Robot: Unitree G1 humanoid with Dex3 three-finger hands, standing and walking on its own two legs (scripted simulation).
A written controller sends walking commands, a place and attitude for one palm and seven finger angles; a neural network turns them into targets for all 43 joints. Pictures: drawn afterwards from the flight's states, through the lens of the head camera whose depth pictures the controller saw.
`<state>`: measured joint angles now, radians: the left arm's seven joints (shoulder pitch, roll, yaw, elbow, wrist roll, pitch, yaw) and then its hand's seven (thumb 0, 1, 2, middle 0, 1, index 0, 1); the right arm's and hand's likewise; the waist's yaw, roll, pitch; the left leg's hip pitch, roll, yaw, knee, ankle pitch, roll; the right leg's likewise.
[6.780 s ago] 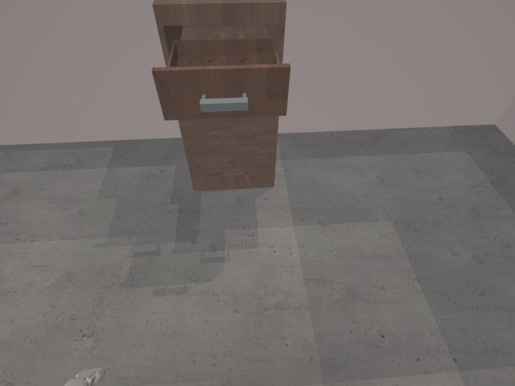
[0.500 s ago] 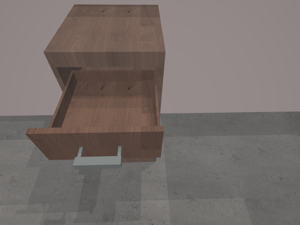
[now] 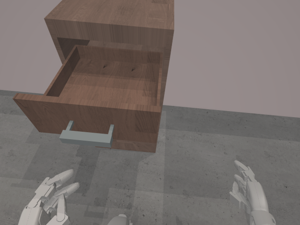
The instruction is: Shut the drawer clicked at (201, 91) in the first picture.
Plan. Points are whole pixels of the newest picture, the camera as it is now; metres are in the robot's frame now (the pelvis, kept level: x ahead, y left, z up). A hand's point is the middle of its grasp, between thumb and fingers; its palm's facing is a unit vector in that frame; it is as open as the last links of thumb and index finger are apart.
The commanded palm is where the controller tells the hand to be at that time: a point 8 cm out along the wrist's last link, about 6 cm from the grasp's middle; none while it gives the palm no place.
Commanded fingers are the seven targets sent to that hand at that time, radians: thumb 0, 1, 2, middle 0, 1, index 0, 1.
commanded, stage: raise the hand and make a fist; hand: left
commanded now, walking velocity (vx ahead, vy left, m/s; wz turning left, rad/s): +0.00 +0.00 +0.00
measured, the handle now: (89, 132) +0.34 +0.21 +0.04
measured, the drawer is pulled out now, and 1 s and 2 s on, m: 0.30 0.30 0.30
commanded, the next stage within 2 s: bring the fist close to the handle in 1.46 s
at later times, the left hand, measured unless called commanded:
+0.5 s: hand (67, 197) +0.16 +0.20 +0.07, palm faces +0.06 -1.00 -0.07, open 3.5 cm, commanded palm +0.12 +0.25 +0.08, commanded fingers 0.00 0.90 0.90 -1.16 -1.34 -1.16 -1.34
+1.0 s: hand (66, 193) +0.16 +0.17 +0.13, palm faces +0.04 -1.00 +0.01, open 3.2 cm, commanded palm +0.11 +0.22 +0.13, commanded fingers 0.00 0.90 0.90 -1.40 -1.60 -1.40 -1.60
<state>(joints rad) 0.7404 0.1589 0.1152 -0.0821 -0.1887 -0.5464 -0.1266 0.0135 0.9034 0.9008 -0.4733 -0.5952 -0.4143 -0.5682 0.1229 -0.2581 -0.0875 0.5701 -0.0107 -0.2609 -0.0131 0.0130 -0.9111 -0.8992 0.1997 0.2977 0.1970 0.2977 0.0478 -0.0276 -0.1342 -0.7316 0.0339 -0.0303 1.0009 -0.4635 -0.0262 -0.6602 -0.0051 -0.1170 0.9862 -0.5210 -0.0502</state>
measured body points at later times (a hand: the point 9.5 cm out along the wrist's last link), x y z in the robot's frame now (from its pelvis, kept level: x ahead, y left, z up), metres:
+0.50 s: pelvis -0.01 +0.00 +0.01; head +0.03 -0.01 +0.45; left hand +0.15 +0.25 +0.07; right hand +0.13 -0.27 -0.08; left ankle +0.02 +0.14 -0.68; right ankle -0.02 -0.09 -0.68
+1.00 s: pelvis +0.00 +0.05 +0.01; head +0.00 +0.05 +0.46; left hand +0.15 +0.23 +0.13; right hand +0.21 -0.14 -0.03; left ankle +0.02 +0.14 -0.68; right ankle -0.02 -0.09 -0.68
